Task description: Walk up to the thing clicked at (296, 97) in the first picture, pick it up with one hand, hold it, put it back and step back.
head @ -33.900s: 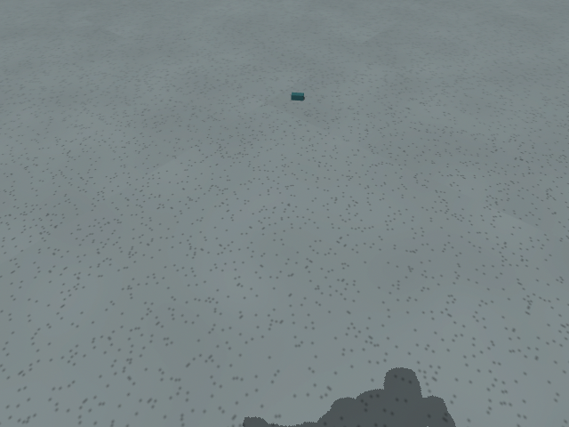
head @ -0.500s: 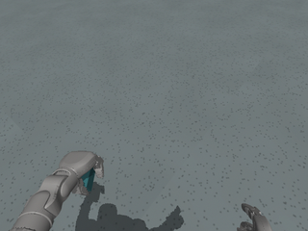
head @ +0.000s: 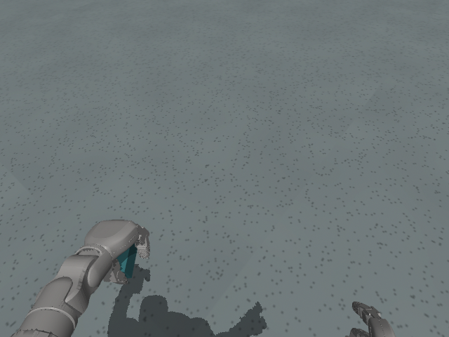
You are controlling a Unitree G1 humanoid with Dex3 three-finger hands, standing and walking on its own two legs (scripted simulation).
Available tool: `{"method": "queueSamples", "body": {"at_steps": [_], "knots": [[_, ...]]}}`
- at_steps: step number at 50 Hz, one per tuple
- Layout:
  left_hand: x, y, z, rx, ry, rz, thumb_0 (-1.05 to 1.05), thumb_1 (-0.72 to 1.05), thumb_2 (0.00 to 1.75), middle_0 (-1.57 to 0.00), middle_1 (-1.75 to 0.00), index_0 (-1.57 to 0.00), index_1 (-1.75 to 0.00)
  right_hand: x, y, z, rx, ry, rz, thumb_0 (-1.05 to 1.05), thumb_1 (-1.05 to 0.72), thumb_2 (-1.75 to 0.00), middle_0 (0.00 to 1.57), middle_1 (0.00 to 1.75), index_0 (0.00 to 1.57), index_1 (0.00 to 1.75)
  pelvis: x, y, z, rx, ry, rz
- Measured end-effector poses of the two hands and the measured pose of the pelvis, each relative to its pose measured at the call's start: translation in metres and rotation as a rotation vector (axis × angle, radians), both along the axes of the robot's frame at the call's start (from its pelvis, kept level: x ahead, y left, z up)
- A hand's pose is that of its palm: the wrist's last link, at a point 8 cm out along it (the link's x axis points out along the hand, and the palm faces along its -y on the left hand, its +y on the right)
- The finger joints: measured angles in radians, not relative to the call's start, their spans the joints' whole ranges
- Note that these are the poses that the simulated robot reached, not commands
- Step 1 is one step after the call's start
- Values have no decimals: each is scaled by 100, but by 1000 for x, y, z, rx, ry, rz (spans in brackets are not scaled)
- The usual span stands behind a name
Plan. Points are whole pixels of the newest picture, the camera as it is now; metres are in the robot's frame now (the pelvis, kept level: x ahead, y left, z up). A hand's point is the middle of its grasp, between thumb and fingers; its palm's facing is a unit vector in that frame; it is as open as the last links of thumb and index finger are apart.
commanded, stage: crouch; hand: left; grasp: from above
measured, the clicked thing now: (123, 255) +0.31 +0.23 -0.06
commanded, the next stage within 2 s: none
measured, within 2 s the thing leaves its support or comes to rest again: neither
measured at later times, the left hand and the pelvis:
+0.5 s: hand (138, 276) +0.32 +0.25 -0.22, palm faces -0.42 +0.10 -0.90, open 8.8 cm; pelvis -0.04 +0.01 -0.12, yaw +1 degrees
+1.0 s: hand (155, 286) +0.37 +0.26 -0.45, palm faces -0.49 +0.05 -0.87, open 8.3 cm; pelvis -0.07 +0.02 -0.30, yaw -1 degrees
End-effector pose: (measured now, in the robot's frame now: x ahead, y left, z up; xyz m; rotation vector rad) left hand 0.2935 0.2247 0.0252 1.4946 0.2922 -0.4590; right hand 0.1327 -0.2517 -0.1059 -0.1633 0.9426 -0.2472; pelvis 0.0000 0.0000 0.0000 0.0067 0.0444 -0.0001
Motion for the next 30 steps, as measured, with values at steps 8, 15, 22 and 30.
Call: {"method": "queueSamples", "body": {"at_steps": [8, 15, 22, 30], "knots": [[-5, 1, -31, -1, 15, -33, -3, 7, 47, -49, -61, -94, -69, -2, -2, -7, -15, 30, 16, 1, -91, -90, 21, 30, 21, 30, -4, 0, -10, -2, 55, 8], [5, 9, -84, 55, -23, -68, -3, 6, 49, -49, -61, -88, -69, -15, -10, -42, -46, 101, 46, 1, -92, -90, 21, 30, 21, 30, -18, 0, -45, -15, 171, 21], [26, 19, -157, 99, -47, -38, -3, 6, 48, -50, -60, -83, -67, -55, -19, -98, -80, 218, 38, 1, -92, -90, 21, 30, 21, 30, -35, 4, -98, -29, 303, 30], [53, 19, -237, 102, -67, -48, -4, 6, 46, -51, -58, -83, -63, -116, -21, -167, -114, 362, -23, 1, -92, -90, 21, 30, 21, 30, -50, 12, -166, -52, 434, 27]]}}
